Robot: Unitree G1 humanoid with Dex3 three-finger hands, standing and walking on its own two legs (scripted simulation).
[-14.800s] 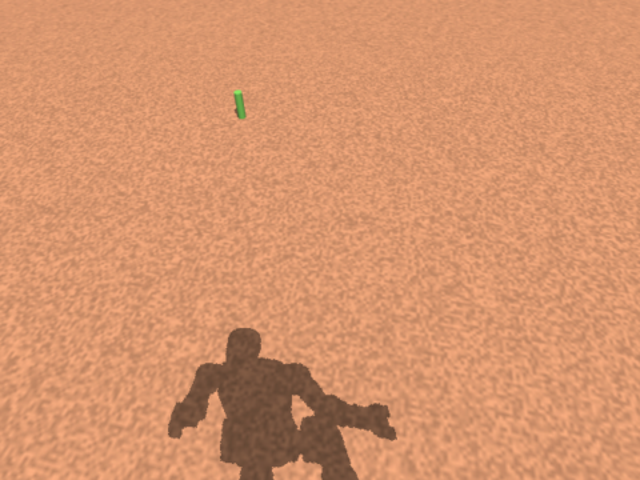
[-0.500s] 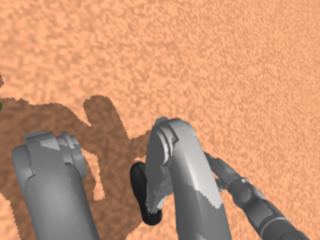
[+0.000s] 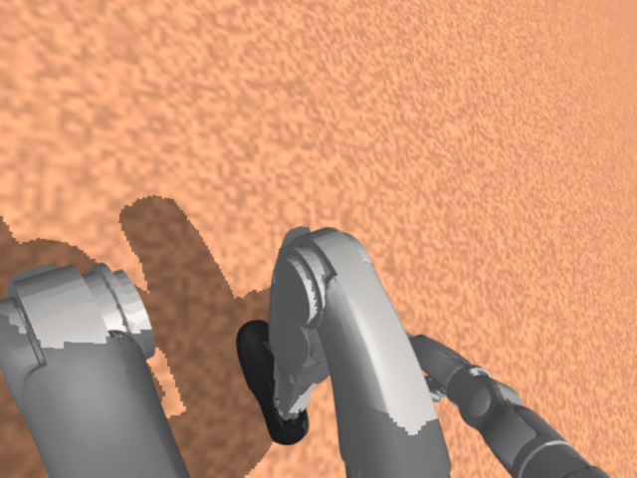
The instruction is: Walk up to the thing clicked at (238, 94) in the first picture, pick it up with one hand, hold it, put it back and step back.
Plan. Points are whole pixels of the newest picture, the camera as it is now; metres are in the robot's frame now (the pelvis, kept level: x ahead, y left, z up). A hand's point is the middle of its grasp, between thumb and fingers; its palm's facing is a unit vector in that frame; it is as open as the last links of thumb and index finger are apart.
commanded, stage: rest palm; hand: left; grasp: from the side
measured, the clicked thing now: out of the picture +0.42 +0.31 -0.20
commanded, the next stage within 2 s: close in 0.02 s
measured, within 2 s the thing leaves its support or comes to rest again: leaves its support in 1.08 s
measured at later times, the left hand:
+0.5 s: hand out of the picture +0.41 +0.31 -0.18, palm faces +0.36 -0.93 -0.02, open 11.4 cm
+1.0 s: hand out of the picture +0.42 +0.31 -0.18, palm faces +0.37 -0.93 -0.03, open 5.7 cm
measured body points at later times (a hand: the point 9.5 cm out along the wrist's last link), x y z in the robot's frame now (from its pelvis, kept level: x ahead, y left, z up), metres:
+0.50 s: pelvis +0.00 +0.00 +0.00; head +0.21 +0.20 +0.33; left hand +0.39 +0.35 -0.17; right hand +0.19 -0.24 -0.03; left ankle +0.09 +0.13 -0.24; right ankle +0.13 -0.13 -0.24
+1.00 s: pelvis +0.00 +0.00 +0.00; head +0.22 +0.20 +0.33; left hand +0.40 +0.36 -0.17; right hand +0.18 -0.24 -0.02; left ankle +0.09 +0.13 -0.24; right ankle +0.13 -0.12 -0.24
